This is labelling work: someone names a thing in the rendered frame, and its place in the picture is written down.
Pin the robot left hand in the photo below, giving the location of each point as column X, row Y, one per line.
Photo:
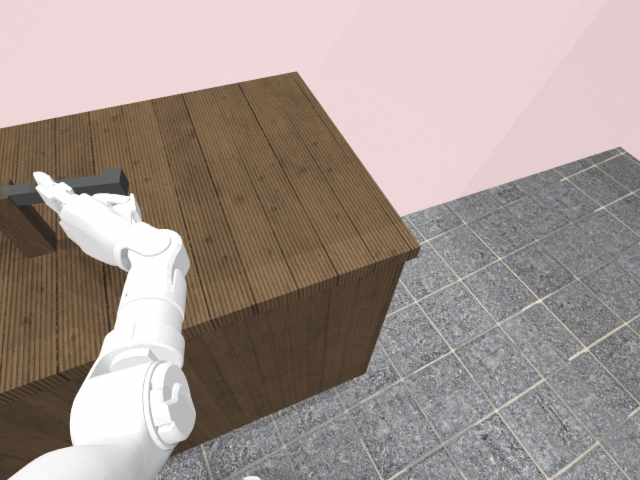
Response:
column 92, row 222

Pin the tap lever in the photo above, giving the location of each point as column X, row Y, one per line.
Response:
column 112, row 181

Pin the counter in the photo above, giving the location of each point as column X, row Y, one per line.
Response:
column 295, row 254

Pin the left robot upper arm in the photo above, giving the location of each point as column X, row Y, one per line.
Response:
column 125, row 425

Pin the left robot forearm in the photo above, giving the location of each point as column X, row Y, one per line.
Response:
column 152, row 306

